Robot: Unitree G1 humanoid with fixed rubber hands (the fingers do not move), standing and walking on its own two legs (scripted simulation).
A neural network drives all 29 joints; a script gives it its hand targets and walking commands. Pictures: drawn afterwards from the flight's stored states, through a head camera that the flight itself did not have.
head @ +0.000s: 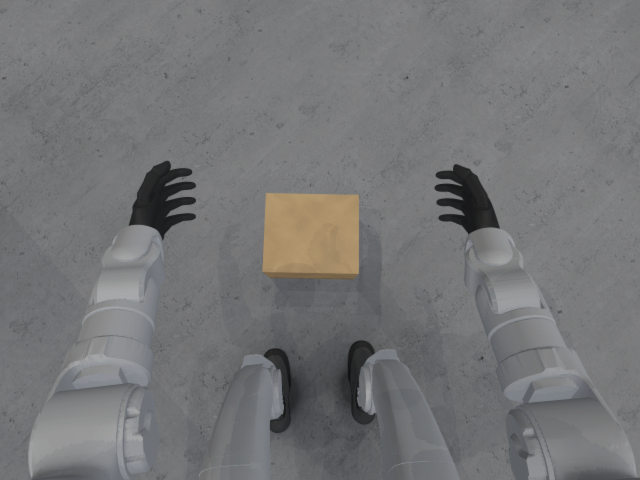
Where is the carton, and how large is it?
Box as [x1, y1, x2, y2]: [262, 193, 358, 279]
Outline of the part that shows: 266,193 262,269 264,273 270,277 352,279 358,273 358,195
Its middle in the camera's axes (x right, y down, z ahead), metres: -0.02 -0.01 +1.01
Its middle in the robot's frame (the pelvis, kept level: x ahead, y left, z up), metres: +0.49 +0.03 -0.62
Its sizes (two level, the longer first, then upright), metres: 0.228 0.194 0.153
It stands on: the floor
